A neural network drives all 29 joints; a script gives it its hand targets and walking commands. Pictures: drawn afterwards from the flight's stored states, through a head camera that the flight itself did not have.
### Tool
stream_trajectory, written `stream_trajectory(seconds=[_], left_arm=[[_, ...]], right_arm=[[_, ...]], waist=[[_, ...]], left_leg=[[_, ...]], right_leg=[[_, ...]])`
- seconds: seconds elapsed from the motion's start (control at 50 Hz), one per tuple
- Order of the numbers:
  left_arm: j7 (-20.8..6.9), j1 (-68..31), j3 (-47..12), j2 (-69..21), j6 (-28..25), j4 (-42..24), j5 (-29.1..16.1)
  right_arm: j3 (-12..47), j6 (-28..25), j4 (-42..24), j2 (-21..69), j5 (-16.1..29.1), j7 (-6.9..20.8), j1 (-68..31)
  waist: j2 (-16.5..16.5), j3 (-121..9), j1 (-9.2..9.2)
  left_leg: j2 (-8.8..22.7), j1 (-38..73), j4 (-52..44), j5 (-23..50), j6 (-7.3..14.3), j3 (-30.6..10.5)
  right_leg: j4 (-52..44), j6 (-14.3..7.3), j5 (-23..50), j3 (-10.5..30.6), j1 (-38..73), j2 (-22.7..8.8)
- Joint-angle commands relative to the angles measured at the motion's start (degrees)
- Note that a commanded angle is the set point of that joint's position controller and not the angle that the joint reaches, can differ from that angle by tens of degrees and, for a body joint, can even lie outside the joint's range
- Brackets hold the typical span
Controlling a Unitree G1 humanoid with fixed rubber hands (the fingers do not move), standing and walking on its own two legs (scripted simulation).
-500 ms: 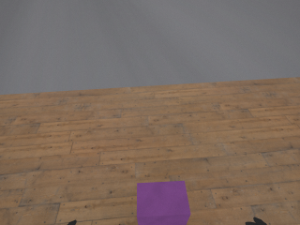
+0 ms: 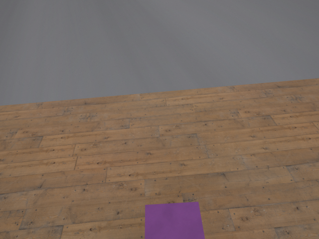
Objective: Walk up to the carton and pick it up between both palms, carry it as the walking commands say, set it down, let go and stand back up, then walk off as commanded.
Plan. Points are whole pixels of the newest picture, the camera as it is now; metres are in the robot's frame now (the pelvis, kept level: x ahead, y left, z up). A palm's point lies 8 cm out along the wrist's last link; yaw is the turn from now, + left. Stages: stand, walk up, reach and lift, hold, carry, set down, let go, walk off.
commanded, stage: walk off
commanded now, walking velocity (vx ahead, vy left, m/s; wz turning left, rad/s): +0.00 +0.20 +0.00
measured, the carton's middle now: (173, 228) +0.34 +0.01 -0.66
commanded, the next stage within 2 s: none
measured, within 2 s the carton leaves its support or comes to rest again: neither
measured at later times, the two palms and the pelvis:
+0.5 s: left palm out of the picture +0.02 +0.34 -0.12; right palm out of the picture +0.03 -0.20 -0.11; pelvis -0.03 +0.06 +0.00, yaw +1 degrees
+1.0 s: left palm out of the picture -0.05 +0.41 -0.13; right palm out of the picture +0.04 -0.12 -0.10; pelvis -0.06 +0.14 +0.00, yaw +5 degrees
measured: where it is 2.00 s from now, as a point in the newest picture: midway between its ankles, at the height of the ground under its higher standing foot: outside the picture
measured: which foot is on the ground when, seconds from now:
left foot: up 0.00-0.20, down 0.22-0.58, up 0.60-0.90, down 0.92-1.00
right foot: down 0.00-0.24, up 0.26-0.56, down 0.58-0.92, up 0.94-1.00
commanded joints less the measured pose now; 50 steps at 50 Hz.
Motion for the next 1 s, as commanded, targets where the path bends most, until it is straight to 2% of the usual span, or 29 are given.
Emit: stream_trajectory(seconds=[0.0,0.04,0.12,0.18,0.2,0.22,0.24,0.26,0.28,0.3,0.34,0.44,0.5,0.52,0.54,0.56,0.58,0.6,0.62,0.64,0.68,0.76,0.82,0.86,0.88,0.9,0.92,0.94,0.98], left_arm=[[1.9,3.1,-1.4,9.2,0.5,-2.0,0.3],[2.1,3.5,-0.6,9.9,1.0,-1.9,0.1],[2.9,2.0,0.5,11.9,1.7,-2.5,0.3],[2.8,0.6,0.9,11.6,2.5,-2.6,-0.3],[2.8,-0.7,0.6,10.1,2.3,-3.3,-0.3],[2.6,-0.6,-0.6,5.2,2.4,-4.7,-0.7],[3.3,-5.3,-0.8,4.8,3.2,-6.0,-1.2],[3.7,-4.9,-1.0,4.9,3.7,-5.4,-1.3],[4.0,-3.6,-0.8,5.9,3.8,-4.3,-1.4],[4.1,-2.4,-0.6,5.9,3.7,-3.8,-1.1],[3.8,-2.8,-0.2,6.7,3.4,-3.0,-0.7],[4.2,-2.9,-1.0,5.0,3.4,-2.5,-1.6],[4.5,2.6,-1.3,4.0,2.7,-0.9,-2.0],[4.7,7.7,-1.1,3.7,2.4,1.2,-2.1],[4.8,11.4,-0.7,6.0,2.3,2.6,-1.5],[4.8,15.7,0.5,10.8,2.0,3.0,-0.8],[4.8,14.2,1.1,15.7,2.4,2.3,-0.5],[5.0,9.1,1.3,16.9,2.9,0.6,-0.1],[4.9,5.0,1.0,15.0,2.9,-0.4,-0.2],[4.7,1.5,0.6,12.8,2.7,-1.0,-0.2],[4.4,1.7,0.0,9.8,2.2,-0.7,0.0],[4.3,7.9,0.8,11.3,2.4,1.7,0.3],[4.3,3.5,1.7,13.3,2.6,0.6,0.3],[3.8,0.2,1.2,12.7,2.6,-0.5,-0.3],[3.6,0.5,0.8,11.3,2.2,-0.8,-0.4],[3.5,2.1,0.1,6.0,2.3,-0.7,-0.3],[4.0,0.0,-1.1,2.4,3.1,-2.1,0.1],[4.6,-4.1,-1.1,3.7,4.2,-2.9,-0.9],[4.4,-0.9,-0.7,5.2,4.7,-1.9,-1.1]], right_arm=[[-0.7,0.4,-1.5,-1.0,-3.6,0.7,-1.2],[-0.9,0.6,-2.5,-1.8,-3.9,0.9,-3.8],[-0.7,0.9,-3.0,-1.0,-3.1,1.1,-2.8],[-0.8,0.3,-1.4,-1.4,-4.2,1.5,1.4],[-1.5,0.0,-1.7,-5.3,-4.9,1.7,2.5],[-2.8,0.2,-2.4,-11.3,-4.8,2.1,1.2],[-2.6,0.2,-3.2,-11.0,-4.6,2.4,-0.5],[-2.1,0.4,-2.5,-9.0,-4.7,2.2,1.0],[-1.7,0.6,-1.8,-6.6,-4.4,1.8,0.6],[-1.3,0.8,-1.7,-6.0,-4.6,1.3,-0.5],[-1.3,0.8,-2.8,-5.7,-4.5,1.2,-2.4],[-1.4,1.5,-3.1,-5.9,-4.8,1.3,-2.8],[-1.1,2.1,-3.8,-5.3,-4.9,1.7,-5.8],[-1.2,2.6,-3.5,-4.9,-4.9,1.4,-6.0],[-0.9,2.2,-4.0,-4.4,-4.1,1.4,-6.3],[-1.3,2.2,-5.7,-3.2,-4.6,1.7,-7.7],[-1.6,1.9,-6.4,-3.4,-6.0,1.7,-8.5],[-2.3,2.3,-6.6,-5.6,-5.4,2.3,-8.9],[-2.8,2.6,-6.1,-7.0,-5.1,2.7,-7.4],[-3.0,2.4,-5.6,-6.2,-4.8,2.7,-6.6],[-2.0,2.5,-4.6,-2.8,-4.8,3.1,-6.8],[-1.2,2.5,-4.8,-1.1,-4.0,2.7,-9.1],[-0.7,2.0,-4.2,-0.5,-3.7,3.0,-7.6],[-0.9,1.9,-1.3,-0.5,-3.6,3.3,-2.6],[-1.6,1.5,-0.3,-2.9,-3.9,3.0,1.2],[-2.5,1.1,0.6,-8.0,-4.6,3.1,4.1],[-2.7,0.8,-1.8,-11.7,-4.7,2.7,0.0],[-3.0,0.9,-3.2,-12.5,-4.8,2.6,-2.6],[-1.9,1.4,-2.5,-7.6,-4.2,1.9,-5.2]], waist=[[-10.7,6.3,0.06],[-12.0,5.1,1.49],[-12.6,4.6,0.09],[-12.5,1.8,-2.33],[-5.2,2.0,-3.42],[10.4,3.0,-2.5],[13.5,6.6,-3.74],[11.4,7.6,-4.25],[8.7,8.1,-2.95],[10.0,7.4,-1.86],[7.4,4.8,-2.18],[7.7,5.6,-3.33],[8.6,6.0,-0.83],[4.9,4.9,1.4],[0.8,5.6,2.85],[-11.5,7.5,4.75],[-16.0,11.2,2.61],[-13.8,12.4,2.32],[-10.1,15.2,-0.03],[-8.7,15.2,-1.8],[-9.8,11.7,-0.97],[-15.0,7.1,2.73],[-18.4,4.2,1.17],[-16.9,2.4,-1.8],[-13.4,0.1,-3.43],[3.1,-0.1,-4.7],[13.7,1.7,-4.47],[15.5,5.7,-6.34],[11.2,10.0,-2.27]], left_leg=[[1.8,-10.1,3.2,-0.7,-2.7,0.0],[0.8,-10.6,1.7,-0.9,-3.0,1.2],[1.2,-6.8,-5.0,2.1,-2.5,1.9],[-0.4,6.5,-20.8,15.2,-0.5,2.6],[5.2,9.2,-24.0,15.0,0.2,-4.8],[14.8,8.6,-29.5,12.7,3.5,-18.0],[16.1,1.0,-30.4,13.9,7.9,-19.2],[15.2,0.3,-29.3,15.7,10.2,-16.8],[13.7,0.2,-27.8,19.5,10.0,-13.4],[11.1,1.3,-26.2,22.7,9.8,-11.2],[9.5,2.3,-24.5,29.5,9.2,-9.0],[8.3,0.9,-24.2,18.1,10.4,-10.2],[8.4,-4.0,-22.7,11.6,10.3,-10.4],[8.1,-7.2,-21.8,7.7,9.3,-10.1],[6.5,-13.6,-18.2,5.1,6.1,-8.9],[0.2,-20.3,-5.5,3.2,2.0,-2.7],[-2.2,-21.2,5.6,-0.3,-0.5,-0.5],[-0.4,-19.2,14.1,-0.5,-0.4,-3.5],[0.5,-17.4,19.6,2.7,-1.0,-3.9],[0.6,-15.0,21.6,5.9,-1.2,-3.3],[0.6,-13.6,17.8,7.3,-1.5,-1.1],[0.1,-12.8,4.5,0.4,-2.9,0.7],[0.1,-3.4,-6.2,3.5,-1.9,1.9],[-1.7,10.1,-16.1,15.3,-1.1,4.7],[0.0,16.4,-19.6,15.7,-0.7,1.9],[9.7,18.9,-26.3,7.2,0.5,-9.1],[18.2,9.2,-32.5,-3.6,3.0,-20.8],[17.8,-0.3,-35.1,-5.6,4.2,-18.6],[13.6,-5.1,-33.1,-1.0,4.2,-12.9]], right_leg=[[-17.3,-5.9,1.5,16.4,3.8,-15.5],[-15.3,-6.9,4.4,15.9,5.9,-16.0],[-12.7,-7.1,9.2,13.5,4.7,-15.9],[-7.0,-2.8,7.4,7.9,-1.0,-12.0],[-1.3,-0.5,3.4,5.0,-5.4,-9.1],[7.1,2.9,-10.3,-2.9,-11.7,-1.2],[17.7,2.1,-20.8,-2.3,-12.0,0.6],[25.5,1.6,-21.7,-1.0,-13.2,0.3],[28.9,1.1,-19.6,-0.1,-13.7,-0.5],[30.6,1.6,-17.2,-0.1,-13.7,-0.5],[31.3,1.8,-15.9,-1.8,-12.3,-0.2],[18.5,1.5,-16.9,-3.4,-7.4,0.1],[6.1,0.4,-11.2,-4.7,2.0,0.0],[-0.2,-0.4,-5.5,-4.9,7.7,0.1],[-4.1,-0.7,0.5,-2.1,14.8,-2.2],[-14.4,-2.8,-11.3,16.2,15.2,-14.7],[-21.8,-5.8,-13.6,32.1,5.3,-26.2],[-26.2,-10.1,-24.5,34.2,-2.6,-28.5],[-27.1,-10.8,-27.7,33.0,-8.3,-26.6],[-25.4,-9.2,-23.0,26.8,-8.9,-22.3],[-20.1,-6.2,-11.2,16.4,-4.0,-15.4],[-16.1,-7.1,0.8,14.6,6.4,-16.3],[-14.6,-6.1,6.5,11.7,2.5,-15.3],[-10.4,-4.0,4.2,8.9,-5.6,-13.3],[-6.8,-1.8,-2.9,7.1,-8.7,-11.2],[2.8,0.9,-15.3,1.4,-15.0,-5.0],[15.5,2.9,-22.5,-0.2,-17.5,1.4],[23.0,1.8,-22.1,4.9,-16.2,1.8],[30.2,1.0,-15.7,4.8,-14.0,0.5]])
